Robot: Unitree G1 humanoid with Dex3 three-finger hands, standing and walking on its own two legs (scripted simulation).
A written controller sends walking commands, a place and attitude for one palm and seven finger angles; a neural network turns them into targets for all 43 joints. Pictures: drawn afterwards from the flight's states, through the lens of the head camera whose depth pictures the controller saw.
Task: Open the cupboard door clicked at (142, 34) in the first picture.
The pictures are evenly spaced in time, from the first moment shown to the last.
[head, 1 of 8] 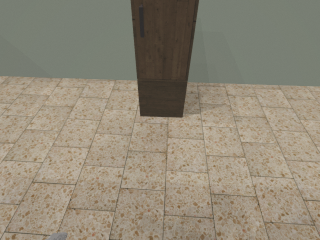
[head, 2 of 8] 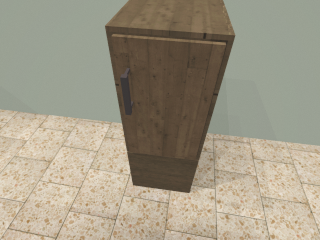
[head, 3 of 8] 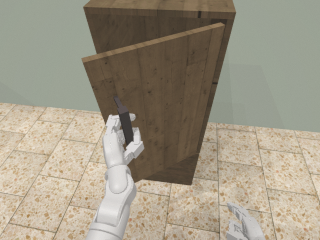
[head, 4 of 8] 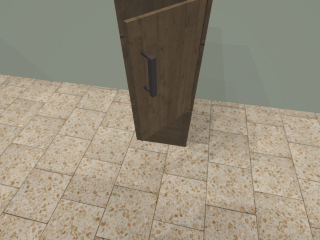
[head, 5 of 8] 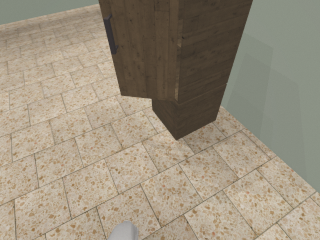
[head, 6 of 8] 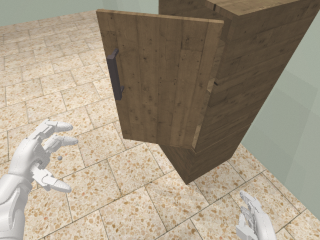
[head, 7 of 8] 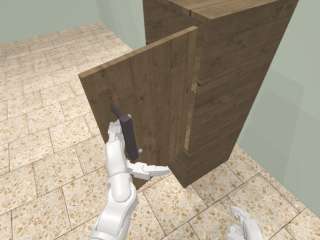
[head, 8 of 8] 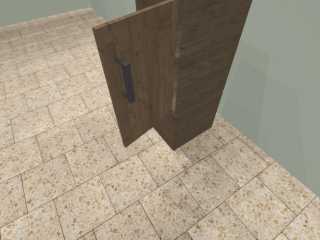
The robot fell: no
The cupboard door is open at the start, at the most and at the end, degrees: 0 101 100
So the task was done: yes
